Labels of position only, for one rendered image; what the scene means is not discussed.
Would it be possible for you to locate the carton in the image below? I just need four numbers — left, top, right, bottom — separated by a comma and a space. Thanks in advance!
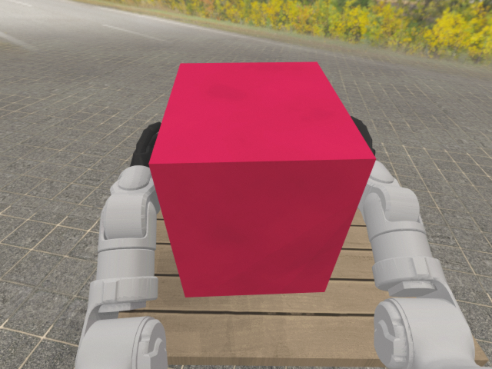
148, 62, 376, 298

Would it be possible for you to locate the right robot forearm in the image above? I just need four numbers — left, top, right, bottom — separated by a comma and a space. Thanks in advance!
357, 161, 475, 358

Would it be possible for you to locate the left robot forearm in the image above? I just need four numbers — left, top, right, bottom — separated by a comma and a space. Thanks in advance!
75, 165, 161, 369

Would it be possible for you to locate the right robot upper arm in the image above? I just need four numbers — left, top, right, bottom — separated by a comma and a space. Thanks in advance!
374, 298, 492, 369

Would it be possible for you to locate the left robot hand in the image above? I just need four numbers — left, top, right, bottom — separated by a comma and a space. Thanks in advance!
130, 122, 161, 167

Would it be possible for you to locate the table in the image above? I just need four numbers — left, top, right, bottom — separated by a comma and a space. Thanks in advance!
118, 208, 489, 367

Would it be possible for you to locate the left robot upper arm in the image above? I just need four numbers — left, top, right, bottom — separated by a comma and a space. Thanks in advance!
76, 316, 168, 369

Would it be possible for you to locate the right robot hand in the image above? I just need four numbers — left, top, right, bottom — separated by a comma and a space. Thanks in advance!
351, 116, 375, 156

